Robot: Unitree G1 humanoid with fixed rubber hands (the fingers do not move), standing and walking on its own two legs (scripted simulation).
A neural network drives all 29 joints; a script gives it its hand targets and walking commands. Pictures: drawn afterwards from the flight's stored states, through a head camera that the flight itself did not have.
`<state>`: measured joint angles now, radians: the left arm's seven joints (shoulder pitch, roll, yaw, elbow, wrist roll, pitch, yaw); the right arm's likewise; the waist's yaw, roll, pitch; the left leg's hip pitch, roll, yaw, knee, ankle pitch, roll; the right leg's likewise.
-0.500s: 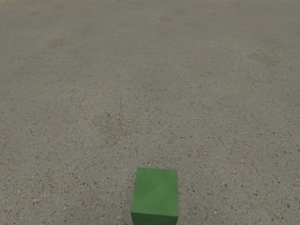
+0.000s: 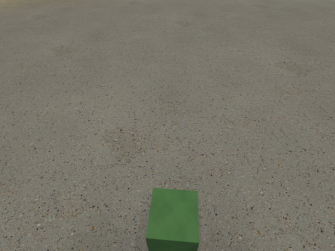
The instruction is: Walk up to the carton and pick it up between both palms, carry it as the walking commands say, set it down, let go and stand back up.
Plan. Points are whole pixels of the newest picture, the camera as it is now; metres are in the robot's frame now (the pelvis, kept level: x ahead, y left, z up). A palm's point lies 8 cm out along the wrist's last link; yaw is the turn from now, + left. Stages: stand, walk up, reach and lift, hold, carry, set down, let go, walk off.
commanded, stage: walk up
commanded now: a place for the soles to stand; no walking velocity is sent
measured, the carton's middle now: (173, 221) +0.49 -0.02 -0.65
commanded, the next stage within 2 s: none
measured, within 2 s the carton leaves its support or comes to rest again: neither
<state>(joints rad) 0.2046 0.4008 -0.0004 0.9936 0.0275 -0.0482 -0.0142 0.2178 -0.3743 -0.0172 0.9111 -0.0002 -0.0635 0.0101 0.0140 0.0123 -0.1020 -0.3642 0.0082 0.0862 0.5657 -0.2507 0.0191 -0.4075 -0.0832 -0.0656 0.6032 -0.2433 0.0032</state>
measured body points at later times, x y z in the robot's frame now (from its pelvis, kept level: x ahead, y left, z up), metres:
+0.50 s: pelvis +0.00 +0.00 +0.00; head -0.02 -0.01 +0.45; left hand +0.08 +0.32 -0.10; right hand +0.11 -0.30 -0.12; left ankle +0.03 +0.11 -0.73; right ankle +0.04 -0.13 -0.73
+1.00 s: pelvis +0.00 +0.00 +0.00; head -0.02 -0.01 +0.45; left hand +0.07 +0.32 -0.10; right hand +0.10 -0.30 -0.12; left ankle +0.03 +0.11 -0.73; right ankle +0.04 -0.13 -0.73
